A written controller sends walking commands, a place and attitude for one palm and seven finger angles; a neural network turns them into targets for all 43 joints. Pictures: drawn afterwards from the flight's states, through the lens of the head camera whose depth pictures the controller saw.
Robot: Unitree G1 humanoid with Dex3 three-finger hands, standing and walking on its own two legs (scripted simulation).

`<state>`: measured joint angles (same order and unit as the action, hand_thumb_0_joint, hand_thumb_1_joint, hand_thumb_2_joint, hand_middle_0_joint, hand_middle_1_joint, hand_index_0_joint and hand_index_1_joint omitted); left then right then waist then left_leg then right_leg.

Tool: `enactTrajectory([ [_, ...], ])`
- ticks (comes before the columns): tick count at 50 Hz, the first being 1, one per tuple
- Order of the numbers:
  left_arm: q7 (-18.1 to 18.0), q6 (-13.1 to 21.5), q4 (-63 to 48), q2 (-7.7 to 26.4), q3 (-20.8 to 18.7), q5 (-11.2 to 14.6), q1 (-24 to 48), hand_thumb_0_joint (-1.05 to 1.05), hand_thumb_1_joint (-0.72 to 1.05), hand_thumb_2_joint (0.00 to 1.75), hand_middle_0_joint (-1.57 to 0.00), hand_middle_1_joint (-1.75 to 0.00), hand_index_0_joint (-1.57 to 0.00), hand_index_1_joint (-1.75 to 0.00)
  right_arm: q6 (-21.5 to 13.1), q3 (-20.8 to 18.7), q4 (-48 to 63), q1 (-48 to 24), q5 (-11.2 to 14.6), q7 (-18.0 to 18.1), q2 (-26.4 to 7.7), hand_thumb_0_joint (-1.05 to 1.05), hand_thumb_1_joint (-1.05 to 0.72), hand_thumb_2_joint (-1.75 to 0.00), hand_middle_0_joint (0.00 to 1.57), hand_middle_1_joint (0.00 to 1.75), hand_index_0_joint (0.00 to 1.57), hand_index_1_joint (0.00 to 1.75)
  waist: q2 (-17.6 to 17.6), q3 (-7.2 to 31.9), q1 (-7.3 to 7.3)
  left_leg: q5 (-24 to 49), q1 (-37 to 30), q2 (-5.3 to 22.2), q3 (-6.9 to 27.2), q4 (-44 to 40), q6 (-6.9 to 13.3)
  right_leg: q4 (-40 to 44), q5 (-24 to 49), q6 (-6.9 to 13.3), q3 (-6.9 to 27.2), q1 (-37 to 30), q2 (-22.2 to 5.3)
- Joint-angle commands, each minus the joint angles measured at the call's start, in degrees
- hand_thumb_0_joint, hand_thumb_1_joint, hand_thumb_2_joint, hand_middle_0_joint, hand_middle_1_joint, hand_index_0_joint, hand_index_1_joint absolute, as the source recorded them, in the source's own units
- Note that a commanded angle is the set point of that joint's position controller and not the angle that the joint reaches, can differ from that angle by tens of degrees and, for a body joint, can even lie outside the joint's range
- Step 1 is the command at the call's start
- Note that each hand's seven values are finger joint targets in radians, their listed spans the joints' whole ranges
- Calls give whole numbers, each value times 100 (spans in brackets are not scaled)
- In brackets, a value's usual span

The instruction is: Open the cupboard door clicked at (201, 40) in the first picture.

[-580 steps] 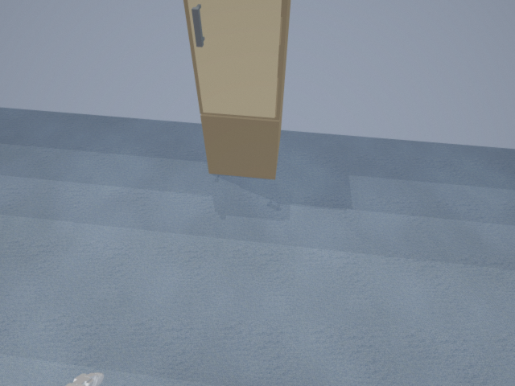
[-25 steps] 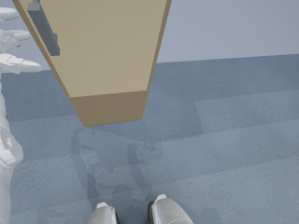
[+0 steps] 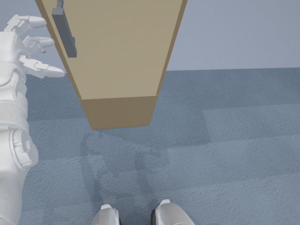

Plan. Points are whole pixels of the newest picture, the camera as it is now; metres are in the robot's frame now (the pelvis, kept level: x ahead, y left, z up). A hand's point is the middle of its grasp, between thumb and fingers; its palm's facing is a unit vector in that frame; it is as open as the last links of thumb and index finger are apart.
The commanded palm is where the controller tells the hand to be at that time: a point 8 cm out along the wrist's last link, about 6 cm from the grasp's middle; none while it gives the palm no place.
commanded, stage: move the hooked fingers beside the handle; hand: left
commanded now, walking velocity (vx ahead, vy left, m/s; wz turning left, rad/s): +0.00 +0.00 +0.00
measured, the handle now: (66, 29) +0.60 +0.16 +0.10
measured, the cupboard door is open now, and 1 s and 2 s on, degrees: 0 0 1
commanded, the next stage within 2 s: slide the fingers in behind the handle in 0.04 s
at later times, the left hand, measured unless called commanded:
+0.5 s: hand (56, 47) +0.54 +0.18 +0.11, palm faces +0.01 -1.00 +0.00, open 14.0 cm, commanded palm +0.51 +0.22 +0.10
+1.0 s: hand (65, 47) +0.53 +0.16 +0.11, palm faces +0.02 -1.00 -0.01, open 14.1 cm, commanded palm +0.51 +0.19 +0.10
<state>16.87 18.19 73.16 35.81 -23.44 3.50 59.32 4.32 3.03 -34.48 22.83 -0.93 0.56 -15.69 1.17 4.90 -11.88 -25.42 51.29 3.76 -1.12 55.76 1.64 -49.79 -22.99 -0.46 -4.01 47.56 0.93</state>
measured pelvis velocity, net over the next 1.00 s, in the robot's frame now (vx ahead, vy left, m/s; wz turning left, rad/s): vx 0.00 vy -0.01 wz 0.00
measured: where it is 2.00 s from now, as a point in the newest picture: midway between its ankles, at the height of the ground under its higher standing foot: outside the picture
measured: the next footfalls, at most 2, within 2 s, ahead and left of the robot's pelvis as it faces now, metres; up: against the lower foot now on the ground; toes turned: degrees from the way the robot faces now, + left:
none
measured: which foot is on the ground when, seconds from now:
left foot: down 0.00-1.00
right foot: down 0.00-1.00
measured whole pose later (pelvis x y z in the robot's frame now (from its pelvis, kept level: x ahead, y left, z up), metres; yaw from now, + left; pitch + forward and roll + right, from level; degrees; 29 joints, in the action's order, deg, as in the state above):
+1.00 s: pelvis +0.00 -0.01 +0.00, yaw +0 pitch +21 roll -3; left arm 10.0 19.8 71.0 29.7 -20.6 4.0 59.2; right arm 2.9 1.9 -36.4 24.7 -1.6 -1.0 -15.2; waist 1.8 5.3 -11.5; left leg -24.8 50.7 3.8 -1.0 54.8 0.8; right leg -50.2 -23.1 0.4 -3.9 47.7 1.1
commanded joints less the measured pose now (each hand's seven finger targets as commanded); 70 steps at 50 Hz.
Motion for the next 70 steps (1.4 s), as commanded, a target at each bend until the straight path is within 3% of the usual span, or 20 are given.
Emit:
enactTrajectory([
  [1,-120,471,-1439,1829,-351,-5,3140,0,-50,30,-30,-120,-30,-120,-67,-399,120,1281,-29,100,-1159,0,-90,-90,20,30,20,30,1128,2871,-133,2597,-2660,-125,548,-490,-32,371,1712,130,133,-436,256],
  [3,-78,515,-1525,1715,-284,-19,2993,0,-50,30,-30,-120,-30,-120,-84,-402,122,1280,-34,77,-1115,0,-90,-90,20,30,20,30,1317,3168,-68,2923,-2858,-132,525,-434,-55,338,1945,137,134,-545,263],
  [6,8,422,-1284,1683,-314,29,2549,0,-50,30,-30,-120,-30,-120,-37,-400,133,1312,-6,65,-1120,0,-90,-90,20,30,20,30,1089,3034,-24,2971,-2706,-121,474,-450,-32,365,2100,123,128,-667,289],
  [9,67,226,-1080,1445,-95,65,2507,0,-50,30,-30,-120,-30,-120,-5,-391,169,1305,23,70,-1126,0,-90,-90,20,30,20,30,831,2513,-110,2360,-2249,-153,405,-560,17,501,1823,101,140,-684,287],
  [11,29,262,-1235,1641,-292,114,2567,0,-50,30,-30,-120,-30,-120,-20,-404,168,1350,14,95,-1148,0,-90,-90,20,30,20,30,811,2657,-58,2356,-2279,-156,399,-577,26,510,1848,112,159,-785,285],
  [18,-127,381,-1256,1324,-113,81,2663,0,-50,30,-30,-120,-30,-120,-84,-428,65,1403,-13,54,-1093,0,-90,-90,20,30,20,30,857,2466,-125,2180,-2233,-166,371,-591,33,557,1711,105,170,-659,284],
  [21,-227,408,-1352,1354,-129,49,2890,0,-50,30,-30,-120,-30,-120,-113,-429,51,1423,-30,44,-1090,0,-90,-90,20,30,20,30,969,2630,-150,2172,-2308,-175,380,-584,36,538,1698,105,186,-668,276],
  [25,-342,484,-1470,1421,-282,20,2667,0,-50,30,-30,-120,-30,-120,-128,-441,69,1457,-61,16,-1077,0,-90,-90,20,30,20,30,899,2883,-39,2551,-2428,-177,394,-547,26,450,2025,126,164,-862,284],
  [26,-344,468,-1408,1217,-126,7,2588,0,-50,30,-30,-120,-30,-120,-123,-450,88,1410,-39,4,-1054,0,-90,-90,20,30,20,30,955,2831,-57,2551,-2418,-186,355,-534,16,465,2048,110,178,-800,279],
  [29,-399,429,-1342,1315,-181,-11,2610,0,-50,30,-30,-120,-30,-120,-109,-448,96,1389,-28,-10,-1073,0,-90,-90,20,30,20,30,790,2657,-47,2291,-2194,-199,335,-579,28,495,1944,105,194,-921,277],
  [32,-430,478,-1475,1323,-235,5,2578,0,-50,30,-30,-120,-30,-120,-124,-456,135,1353,-23,-1,-1058,0,-90,-90,20,30,20,30,794,2814,-9,2381,-2228,-214,300,-562,33,481,2100,99,220,-1033,262],
  [35,-459,497,-1450,846,24,53,2546,0,-50,30,-30,-120,-30,-120,-139,-468,110,1353,-35,-28,-1025,0,-90,-90,20,30,20,30,745,2674,-84,2492,-2394,-201,332,-555,29,486,2091,117,172,-842,288],
  [39,-510,494,-1449,555,239,58,2694,0,-50,30,-30,-120,-30,-120,-161,-487,58,1316,-28,-48,-1018,0,-90,-90,20,30,20,30,802,2657,-132,2372,-2449,-208,348,-564,13,510,1958,111,173,-704,271],
  [43,-557,519,-1441,655,178,45,2876,0,-50,30,-30,-120,-30,-120,-180,-481,1,1339,-45,-58,-1029,0,-90,-90,20,30,20,30,738,2674,-151,2315,-2358,-217,367,-554,21,481,1955,108,184,-758,264],
  [48,-611,545,-1517,289,355,92,2784,0,-50,30,-30,-120,-30,-120,-188,-507,-18,1313,-55,-107,-991,0,-90,-90,20,30,20,30,839,2800,-144,2607,-2581,-216,378,-507,-6,440,2132,119,150,-702,268],
  [52,-703,594,-1618,347,249,53,2589,0,-50,30,-30,-120,-30,-120,-167,-524,-4,1310,-65,-132,-981,0,-90,-90,20,30,20,30,812,2948,-16,2870,-2674,-214,395,-495,-24,389,2301,137,131,-805,272],
  [54,-725,591,-1652,36,488,46,2598,0,-50,30,-30,-120,-30,-120,-169,-530,18,1250,-55,-156,-946,0,-90,-90,20,30,20,30,841,2782,-70,2688,-2621,-232,355,-530,-22,440,2218,127,130,-765,271],
  [62,-857,622,-1526,-470,828,66,2785,0,-50,30,-30,-120,-30,-120,-190,-559,-120,1262,-76,-187,-946,0,-90,-90,20,30,20,30,732,2656,-197,2634,-2769,-210,455,-541,-46,442,2015,144,73,-468,273],
  [65,-928,594,-1388,-511,829,61,2937,0,-50,30,-30,-120,-30,-120,-215,-551,-153,1292,-99,-180,-956,0,-90,-90,20,30,20,30,698,2479,-257,2492,-2625,-236,447,-549,-20,459,1940,154,79,-427,265],
  [70,-1119,657,-1436,92,292,-10,2918,0,-50,30,-30,-120,-30,-120,-235,-536,-115,1350,-145,-173,-984,0,-90,-90,20,30,20,30,664,2869,-93,2677,-2518,-262,430,-493,-14,332,2150,147,114,-702,240],
])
